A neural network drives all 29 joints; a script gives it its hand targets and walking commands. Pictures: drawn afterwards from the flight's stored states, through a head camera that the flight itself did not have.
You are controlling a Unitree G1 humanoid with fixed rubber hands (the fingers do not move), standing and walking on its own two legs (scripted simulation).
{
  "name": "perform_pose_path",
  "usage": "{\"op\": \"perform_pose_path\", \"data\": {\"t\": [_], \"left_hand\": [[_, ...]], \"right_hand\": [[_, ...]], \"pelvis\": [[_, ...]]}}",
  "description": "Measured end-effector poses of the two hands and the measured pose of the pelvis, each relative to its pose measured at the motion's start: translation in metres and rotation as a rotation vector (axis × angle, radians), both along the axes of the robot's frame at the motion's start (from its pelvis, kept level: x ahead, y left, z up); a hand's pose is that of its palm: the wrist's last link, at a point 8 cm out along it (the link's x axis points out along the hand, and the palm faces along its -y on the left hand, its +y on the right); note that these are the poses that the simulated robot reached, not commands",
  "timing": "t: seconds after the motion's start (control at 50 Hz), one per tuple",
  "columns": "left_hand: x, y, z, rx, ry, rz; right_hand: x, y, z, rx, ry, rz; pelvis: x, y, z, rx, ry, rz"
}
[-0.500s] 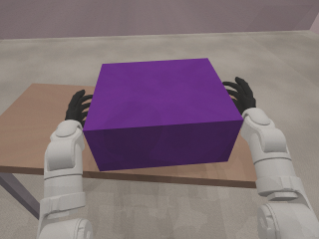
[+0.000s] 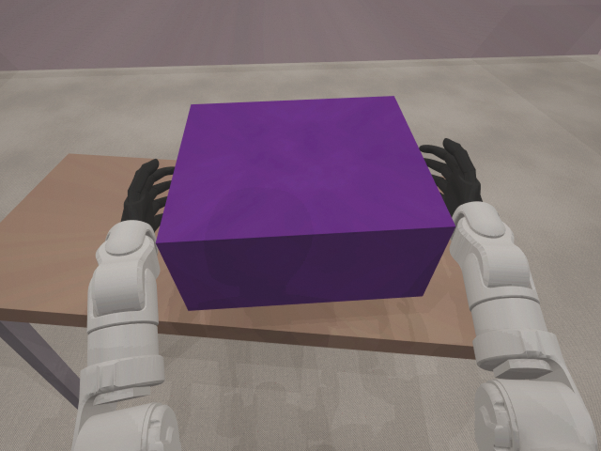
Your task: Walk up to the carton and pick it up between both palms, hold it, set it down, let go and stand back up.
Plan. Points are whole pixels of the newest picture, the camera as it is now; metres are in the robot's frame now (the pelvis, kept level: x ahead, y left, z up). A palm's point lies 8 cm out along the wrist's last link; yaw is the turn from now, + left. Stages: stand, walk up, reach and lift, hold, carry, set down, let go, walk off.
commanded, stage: set down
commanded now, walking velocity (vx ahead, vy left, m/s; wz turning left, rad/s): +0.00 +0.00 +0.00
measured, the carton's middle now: (299, 194) +0.42 +0.01 +0.15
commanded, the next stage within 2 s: none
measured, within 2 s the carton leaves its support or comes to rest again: neither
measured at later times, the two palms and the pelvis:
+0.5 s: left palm (155, 236) +0.36 +0.22 +0.12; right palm (444, 219) +0.39 -0.19 +0.13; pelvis +0.02 +0.00 +0.00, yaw +1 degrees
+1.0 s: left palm (160, 239) +0.39 +0.22 +0.09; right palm (432, 222) +0.41 -0.19 +0.11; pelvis +0.01 +0.00 +0.00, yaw +0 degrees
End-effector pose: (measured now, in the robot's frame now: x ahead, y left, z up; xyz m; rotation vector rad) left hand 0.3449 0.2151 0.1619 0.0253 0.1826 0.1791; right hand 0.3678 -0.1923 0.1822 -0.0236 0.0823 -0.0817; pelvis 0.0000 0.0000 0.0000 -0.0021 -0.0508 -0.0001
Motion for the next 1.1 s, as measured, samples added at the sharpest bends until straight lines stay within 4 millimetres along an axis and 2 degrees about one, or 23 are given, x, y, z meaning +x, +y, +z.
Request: {"op": "perform_pose_path", "data": {"t": [0.1,0.3,0.58,0.84,1.1], "left_hand": [[0.007,0.002,-0.006,0.016,-0.007,0.000],[0.013,0.003,-0.046,0.021,0.043,-0.007],[0.022,0.001,-0.047,0.015,0.038,-0.005],[0.031,0.005,-0.065,0.010,0.078,-0.004],[0.049,0.004,-0.078,0.014,0.093,-0.007]], "right_hand": [[0.007,0.002,-0.013,-0.018,-0.010,0.003],[0.012,0.003,-0.053,-0.053,0.032,0.003],[0.021,0.001,-0.050,-0.052,0.024,0.000],[0.031,0.005,-0.068,-0.057,0.063,0.002],[0.048,0.004,-0.079,-0.051,0.076,0.001]], "pelvis": [[0.004,-0.002,0.000,0.002,-0.011,0.005],[0.014,-0.004,0.000,0.000,0.008,0.016],[0.014,-0.003,0.000,0.000,0.037,0.007],[0.011,-0.003,0.000,0.000,0.070,0.004],[0.016,-0.002,0.000,-0.002,0.120,-0.003]]}}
